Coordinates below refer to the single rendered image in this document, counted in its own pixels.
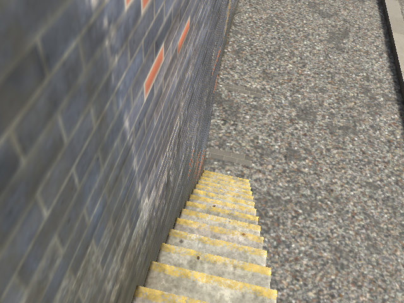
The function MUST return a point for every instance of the stairs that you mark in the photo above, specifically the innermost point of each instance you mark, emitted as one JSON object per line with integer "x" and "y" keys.
{"x": 214, "y": 253}

